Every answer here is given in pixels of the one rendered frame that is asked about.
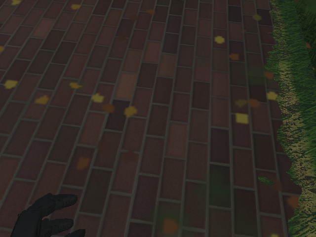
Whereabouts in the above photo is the left robot hand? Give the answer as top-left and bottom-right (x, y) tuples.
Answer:
(10, 193), (86, 237)

